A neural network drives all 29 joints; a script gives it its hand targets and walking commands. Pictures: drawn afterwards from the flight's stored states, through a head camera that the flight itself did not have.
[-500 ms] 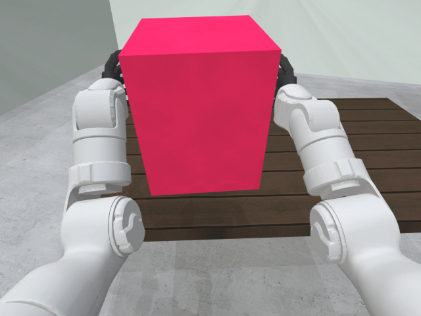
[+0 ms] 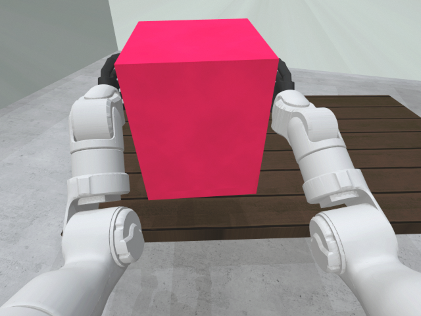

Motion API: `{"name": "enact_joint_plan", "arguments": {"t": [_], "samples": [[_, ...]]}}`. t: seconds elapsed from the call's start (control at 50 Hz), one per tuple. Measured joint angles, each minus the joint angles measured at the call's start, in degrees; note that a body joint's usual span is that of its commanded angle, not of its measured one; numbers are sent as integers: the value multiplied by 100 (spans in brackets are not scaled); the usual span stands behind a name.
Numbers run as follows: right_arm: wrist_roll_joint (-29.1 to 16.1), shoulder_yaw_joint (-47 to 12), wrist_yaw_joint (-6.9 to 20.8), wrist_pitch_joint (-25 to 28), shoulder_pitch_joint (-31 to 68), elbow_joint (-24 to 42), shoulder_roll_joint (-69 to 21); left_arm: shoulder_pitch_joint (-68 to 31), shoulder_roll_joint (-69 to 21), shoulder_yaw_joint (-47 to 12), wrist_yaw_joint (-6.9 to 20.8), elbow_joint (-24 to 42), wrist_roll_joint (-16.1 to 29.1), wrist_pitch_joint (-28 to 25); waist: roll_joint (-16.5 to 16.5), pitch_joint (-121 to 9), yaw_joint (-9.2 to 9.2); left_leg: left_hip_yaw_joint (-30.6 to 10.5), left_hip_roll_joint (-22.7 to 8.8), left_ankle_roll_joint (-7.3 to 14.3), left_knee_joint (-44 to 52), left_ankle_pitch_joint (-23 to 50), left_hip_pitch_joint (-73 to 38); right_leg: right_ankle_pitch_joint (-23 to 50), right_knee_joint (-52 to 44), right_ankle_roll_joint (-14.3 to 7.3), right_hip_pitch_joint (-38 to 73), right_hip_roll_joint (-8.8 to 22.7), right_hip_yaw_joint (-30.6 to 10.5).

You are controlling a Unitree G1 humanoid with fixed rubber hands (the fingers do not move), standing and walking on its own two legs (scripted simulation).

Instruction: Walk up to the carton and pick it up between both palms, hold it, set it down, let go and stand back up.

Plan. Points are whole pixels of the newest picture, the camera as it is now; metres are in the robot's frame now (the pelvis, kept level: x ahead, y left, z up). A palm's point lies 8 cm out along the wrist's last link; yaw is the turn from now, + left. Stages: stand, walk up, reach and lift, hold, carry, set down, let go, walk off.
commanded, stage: hold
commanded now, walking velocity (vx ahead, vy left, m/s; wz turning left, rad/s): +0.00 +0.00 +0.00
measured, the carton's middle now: (198, 108) +0.39 +0.01 +0.26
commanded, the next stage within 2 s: none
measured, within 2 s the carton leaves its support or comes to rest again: neither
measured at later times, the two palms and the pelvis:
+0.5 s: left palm (109, 98) +0.37 +0.16 +0.29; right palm (281, 101) +0.37 -0.13 +0.28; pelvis +0.00 +0.00 +0.00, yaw -1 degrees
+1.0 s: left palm (107, 95) +0.37 +0.16 +0.30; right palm (281, 100) +0.36 -0.13 +0.28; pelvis +0.00 +0.00 +0.00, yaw +0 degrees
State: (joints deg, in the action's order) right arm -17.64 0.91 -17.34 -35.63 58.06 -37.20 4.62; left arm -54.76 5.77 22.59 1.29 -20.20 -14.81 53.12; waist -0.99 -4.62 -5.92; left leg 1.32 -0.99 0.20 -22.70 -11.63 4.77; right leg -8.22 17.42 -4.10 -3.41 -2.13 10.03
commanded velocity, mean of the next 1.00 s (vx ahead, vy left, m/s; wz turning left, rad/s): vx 0.00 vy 0.00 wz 0.00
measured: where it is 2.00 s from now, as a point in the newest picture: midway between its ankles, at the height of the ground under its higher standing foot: outside the picture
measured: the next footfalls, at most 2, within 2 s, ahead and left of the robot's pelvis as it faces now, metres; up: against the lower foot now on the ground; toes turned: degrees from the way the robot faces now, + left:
none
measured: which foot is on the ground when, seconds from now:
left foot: down 0.00-1.00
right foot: down 0.00-1.00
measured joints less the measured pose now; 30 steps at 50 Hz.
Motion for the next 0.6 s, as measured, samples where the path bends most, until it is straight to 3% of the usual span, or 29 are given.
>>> {"name": "enact_joint_plan", "arguments": {"t": [0.3, 0.6], "samples": [[-55, -54, -20, -88, -169, 273, -4, 195, -102, -5, 41, 405, -84, 151, 2, 43, -14, 40, -5, 13, -13, -56, -90, -25, -6, 21, 83, -8, -50], [20, 33, 38, -73, -95, 135, -30, 98, -112, 41, 53, 293, -162, 141, 13, 50, 5, 55, 4, 30, -21, -41, -105, -5, 7, 30, 92, 1, -69]]}}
